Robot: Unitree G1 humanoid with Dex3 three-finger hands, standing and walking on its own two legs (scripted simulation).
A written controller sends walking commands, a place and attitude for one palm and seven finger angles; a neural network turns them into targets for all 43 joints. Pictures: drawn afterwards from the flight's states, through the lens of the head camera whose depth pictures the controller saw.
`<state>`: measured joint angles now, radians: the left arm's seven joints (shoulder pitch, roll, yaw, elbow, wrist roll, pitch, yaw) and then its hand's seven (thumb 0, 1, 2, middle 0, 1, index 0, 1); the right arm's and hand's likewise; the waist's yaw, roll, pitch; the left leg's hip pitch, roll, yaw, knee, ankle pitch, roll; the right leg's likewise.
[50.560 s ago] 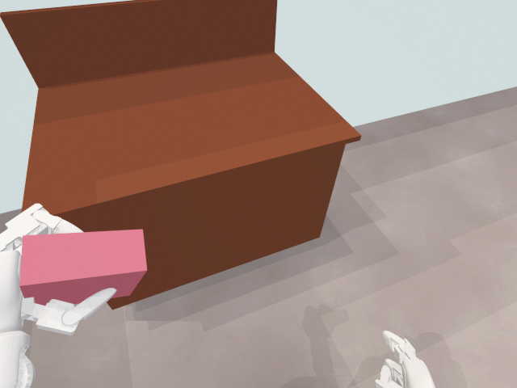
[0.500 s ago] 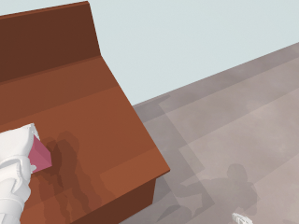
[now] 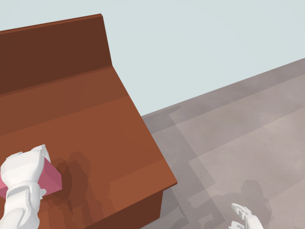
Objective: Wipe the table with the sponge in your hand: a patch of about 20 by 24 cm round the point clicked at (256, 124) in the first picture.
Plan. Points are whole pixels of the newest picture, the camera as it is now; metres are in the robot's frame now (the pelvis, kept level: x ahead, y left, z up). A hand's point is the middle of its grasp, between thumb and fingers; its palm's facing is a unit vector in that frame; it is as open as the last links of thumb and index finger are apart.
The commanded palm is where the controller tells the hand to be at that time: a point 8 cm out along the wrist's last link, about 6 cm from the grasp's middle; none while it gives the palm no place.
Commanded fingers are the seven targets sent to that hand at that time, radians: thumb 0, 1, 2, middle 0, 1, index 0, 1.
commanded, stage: wipe back along the first lane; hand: left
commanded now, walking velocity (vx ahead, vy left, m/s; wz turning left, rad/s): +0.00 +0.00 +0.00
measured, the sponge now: (34, 184) +0.22 +0.36 -0.05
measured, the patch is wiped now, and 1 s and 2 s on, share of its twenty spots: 1.00 1.00 1.00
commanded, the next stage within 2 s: lift the sponge slowly off the table in 0.44 s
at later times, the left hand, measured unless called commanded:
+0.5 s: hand (38, 194) +0.19 +0.32 -0.01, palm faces -0.05 -0.03 -1.00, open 9.6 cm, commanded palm +0.15 +0.30 +0.02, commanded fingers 0.00 0.10 1.30 -1.20 -1.60 -1.20 -1.60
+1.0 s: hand (37, 198) +0.18 +0.31 +0.00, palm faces -0.08 -0.07 -0.99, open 9.6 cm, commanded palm +0.15 +0.30 +0.05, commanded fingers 0.00 0.10 1.30 -1.20 -1.60 -1.20 -1.60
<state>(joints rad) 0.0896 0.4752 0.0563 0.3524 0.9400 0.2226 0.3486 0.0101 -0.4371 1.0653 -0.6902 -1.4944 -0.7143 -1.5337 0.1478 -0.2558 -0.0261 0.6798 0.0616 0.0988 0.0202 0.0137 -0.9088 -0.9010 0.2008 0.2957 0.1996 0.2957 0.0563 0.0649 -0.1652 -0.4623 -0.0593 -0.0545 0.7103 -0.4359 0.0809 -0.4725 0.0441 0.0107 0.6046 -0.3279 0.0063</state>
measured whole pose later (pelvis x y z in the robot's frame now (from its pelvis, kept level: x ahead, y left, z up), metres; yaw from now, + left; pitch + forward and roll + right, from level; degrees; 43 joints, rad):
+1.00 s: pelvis -0.01 -0.02 +0.01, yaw +0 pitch +7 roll -2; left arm 0.27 0.43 0.04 0.20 0.94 0.21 0.32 0.00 -0.47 1.06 -0.74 -1.44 -0.77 -1.47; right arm 0.12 -0.25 -0.04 0.70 0.05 0.07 -0.03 0.02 -0.91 -0.90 0.20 0.30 0.20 0.30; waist 0.09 0.07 -0.12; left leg -0.35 -0.05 -0.05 0.64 -0.41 0.06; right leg -0.38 0.05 0.02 0.57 -0.31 -0.01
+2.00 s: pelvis -0.01 -0.03 +0.02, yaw +0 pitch -1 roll -1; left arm 0.30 0.48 0.04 -0.01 0.87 0.29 0.17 -0.01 -0.50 1.06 -0.79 -1.39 -0.82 -1.42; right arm 0.06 -0.26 -0.01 0.71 0.05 0.10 -0.03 0.02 -0.91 -0.90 0.20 0.30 0.20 0.30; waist 0.13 0.09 -0.04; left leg -0.13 -0.04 -0.06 0.46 -0.32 0.05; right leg -0.16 0.05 0.02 0.41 -0.24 -0.03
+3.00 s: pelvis -0.01 -0.02 +0.02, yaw +1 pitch -2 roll -2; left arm 0.32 0.53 0.05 -0.22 0.84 0.34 0.07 -0.01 -0.50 1.06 -0.79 -1.39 -0.82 -1.42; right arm 0.05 -0.26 0.01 0.67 0.05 0.11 -0.03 0.02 -0.91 -0.90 0.20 0.30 0.20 0.30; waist 0.13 0.09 -0.01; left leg -0.07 -0.05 -0.06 0.41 -0.31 0.06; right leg -0.11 0.04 0.02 0.36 -0.22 -0.01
